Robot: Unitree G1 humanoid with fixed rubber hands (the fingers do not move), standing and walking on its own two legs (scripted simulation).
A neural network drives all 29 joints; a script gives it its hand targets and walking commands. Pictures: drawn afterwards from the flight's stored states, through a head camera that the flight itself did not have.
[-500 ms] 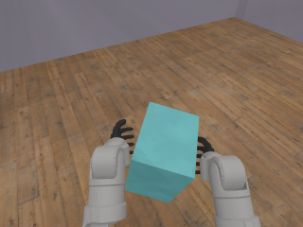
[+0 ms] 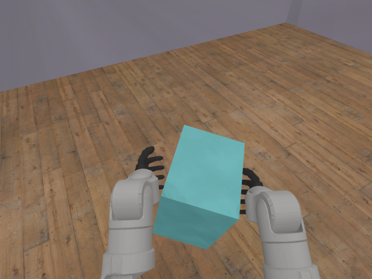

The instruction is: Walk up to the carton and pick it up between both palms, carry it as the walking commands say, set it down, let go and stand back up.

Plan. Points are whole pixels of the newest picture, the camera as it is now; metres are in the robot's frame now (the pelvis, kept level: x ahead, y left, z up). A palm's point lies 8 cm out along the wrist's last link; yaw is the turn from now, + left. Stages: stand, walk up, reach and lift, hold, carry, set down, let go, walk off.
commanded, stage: carry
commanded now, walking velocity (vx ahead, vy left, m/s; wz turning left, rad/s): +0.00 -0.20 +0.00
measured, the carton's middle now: (195, 190) +0.35 +0.00 +0.00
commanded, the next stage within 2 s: none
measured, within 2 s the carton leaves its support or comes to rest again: neither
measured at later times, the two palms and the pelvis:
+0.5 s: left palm (154, 189) +0.29 +0.08 +0.10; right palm (270, 203) +0.27 -0.14 +0.07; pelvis -0.03 -0.04 +0.00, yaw +1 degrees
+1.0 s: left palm (178, 203) +0.26 +0.04 +0.10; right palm (298, 223) +0.23 -0.19 +0.06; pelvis -0.05 -0.08 +0.00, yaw +0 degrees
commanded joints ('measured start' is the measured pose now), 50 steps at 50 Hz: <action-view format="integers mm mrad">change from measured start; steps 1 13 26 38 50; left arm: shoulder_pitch -348 -339 -280 -269 -340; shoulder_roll -1141 -1150 -1153 -1146 -1156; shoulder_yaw -577 -569 -598 -536 -554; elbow -4 -2 -39 63 43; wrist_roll -417 -417 -437 -380 -454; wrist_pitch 35 32 22 41 33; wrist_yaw -306 -304 -320 -310 -345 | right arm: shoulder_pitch -733 -743 -732 -841 -877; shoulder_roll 1060 1054 1073 1065 1050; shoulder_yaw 503 495 542 529 526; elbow -215 -245 -309 -284 -320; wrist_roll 380 394 376 436 407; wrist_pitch -128 -141 -142 -120 -139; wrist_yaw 360 358 344 375 337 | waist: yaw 22 -1 16 9 30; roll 151 324 -83 97 -141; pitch -343 -392 -421 -326 -370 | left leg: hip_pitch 149 316 141 113 -145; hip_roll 167 313 -9 54 -64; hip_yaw -155 -379 35 -90 -10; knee -106 -188 -31 -149 287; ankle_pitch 188 456 -13 -62 -253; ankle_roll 103 205 45 83 73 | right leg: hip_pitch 100 -68 249 55 271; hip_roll -77 -65 -190 -116 -246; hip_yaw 69 80 100 52 229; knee -113 81 -155 -129 -285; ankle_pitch -23 -194 435 -88 134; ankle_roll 33 19 -24 -1 -107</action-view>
